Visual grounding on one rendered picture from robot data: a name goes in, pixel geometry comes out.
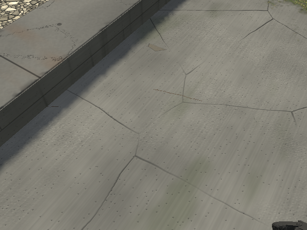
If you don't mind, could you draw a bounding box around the right robot hand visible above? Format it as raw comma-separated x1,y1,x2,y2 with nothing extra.
272,220,307,230

